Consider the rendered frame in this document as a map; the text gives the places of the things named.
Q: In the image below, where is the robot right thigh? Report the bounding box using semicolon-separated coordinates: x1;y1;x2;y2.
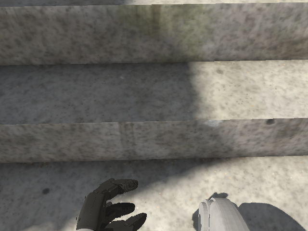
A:
198;198;251;231

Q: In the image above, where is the robot left hand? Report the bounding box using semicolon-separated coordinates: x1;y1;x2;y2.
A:
76;178;147;231

